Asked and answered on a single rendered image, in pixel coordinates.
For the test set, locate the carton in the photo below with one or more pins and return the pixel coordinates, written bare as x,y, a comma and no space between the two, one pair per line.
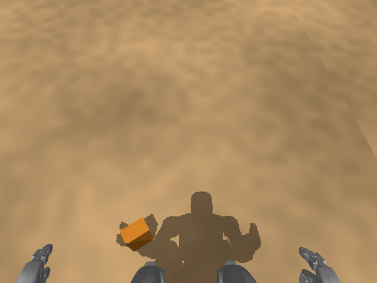
136,234

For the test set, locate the left robot hand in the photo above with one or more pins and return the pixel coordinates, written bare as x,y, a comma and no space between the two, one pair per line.
34,271

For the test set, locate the right robot hand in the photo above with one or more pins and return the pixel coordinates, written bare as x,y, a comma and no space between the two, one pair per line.
324,274

